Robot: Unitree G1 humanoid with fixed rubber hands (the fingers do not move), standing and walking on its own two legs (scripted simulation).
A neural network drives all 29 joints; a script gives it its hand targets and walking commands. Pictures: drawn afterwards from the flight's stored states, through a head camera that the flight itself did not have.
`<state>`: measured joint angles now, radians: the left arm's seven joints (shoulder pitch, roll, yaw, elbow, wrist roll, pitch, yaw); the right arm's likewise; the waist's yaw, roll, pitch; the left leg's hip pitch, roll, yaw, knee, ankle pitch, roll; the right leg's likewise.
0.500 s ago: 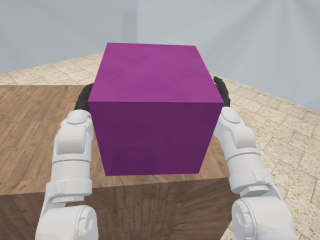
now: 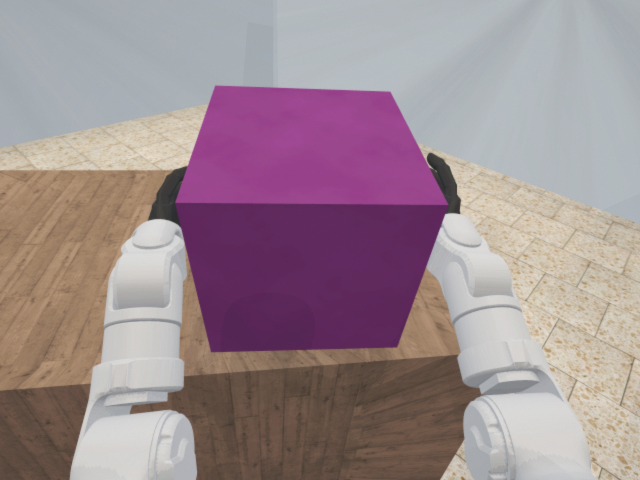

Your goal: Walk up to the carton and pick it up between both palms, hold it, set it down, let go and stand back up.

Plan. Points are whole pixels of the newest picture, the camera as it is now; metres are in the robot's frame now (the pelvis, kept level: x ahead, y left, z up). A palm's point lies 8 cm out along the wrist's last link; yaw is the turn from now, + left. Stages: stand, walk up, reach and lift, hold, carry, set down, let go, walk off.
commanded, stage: hold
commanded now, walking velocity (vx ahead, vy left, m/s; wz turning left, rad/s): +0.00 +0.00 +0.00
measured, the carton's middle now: (305, 215) +0.41 +0.01 +0.20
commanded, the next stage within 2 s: none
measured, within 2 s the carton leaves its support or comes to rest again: neither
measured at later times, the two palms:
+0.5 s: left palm (167, 229) +0.37 +0.18 +0.20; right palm (440, 217) +0.37 -0.15 +0.22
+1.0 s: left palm (167, 228) +0.37 +0.18 +0.20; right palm (440, 217) +0.37 -0.15 +0.22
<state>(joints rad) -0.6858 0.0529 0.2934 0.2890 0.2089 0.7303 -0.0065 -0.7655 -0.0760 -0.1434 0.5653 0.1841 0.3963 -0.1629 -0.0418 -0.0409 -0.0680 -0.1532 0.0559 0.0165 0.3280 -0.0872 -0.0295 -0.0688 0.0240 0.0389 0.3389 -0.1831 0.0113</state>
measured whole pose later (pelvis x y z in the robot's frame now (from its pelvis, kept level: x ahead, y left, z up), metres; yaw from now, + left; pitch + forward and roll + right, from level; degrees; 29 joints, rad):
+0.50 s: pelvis +0.00 +0.00 +0.00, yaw +0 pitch -5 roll -1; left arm -0.69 0.05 0.29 0.29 0.21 0.73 -0.01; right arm -0.77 -0.08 -0.14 0.56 0.18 0.40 -0.16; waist -0.04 -0.04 -0.07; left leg -0.15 0.06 0.02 0.33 -0.09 -0.03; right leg -0.07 0.02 0.04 0.34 -0.18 0.01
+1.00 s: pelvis +0.00 +0.00 +0.00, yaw +0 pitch -5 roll -1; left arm -0.69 0.05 0.29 0.29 0.21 0.73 -0.01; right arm -0.77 -0.08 -0.14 0.56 0.18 0.40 -0.16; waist -0.04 -0.04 -0.07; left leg -0.15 0.06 0.02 0.33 -0.09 -0.03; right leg -0.07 0.02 0.04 0.34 -0.18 0.01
